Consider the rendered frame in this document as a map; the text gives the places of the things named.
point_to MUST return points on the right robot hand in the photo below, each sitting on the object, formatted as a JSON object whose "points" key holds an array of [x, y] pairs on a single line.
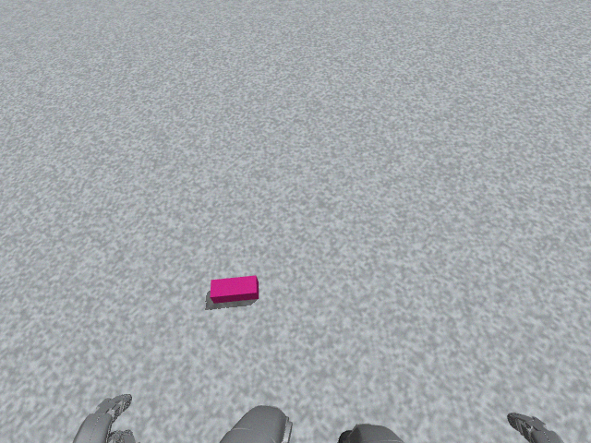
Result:
{"points": [[534, 430]]}

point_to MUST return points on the left robot hand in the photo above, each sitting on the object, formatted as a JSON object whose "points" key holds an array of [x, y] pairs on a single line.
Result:
{"points": [[97, 426]]}

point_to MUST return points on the carton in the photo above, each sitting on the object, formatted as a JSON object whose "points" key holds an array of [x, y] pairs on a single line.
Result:
{"points": [[234, 289]]}

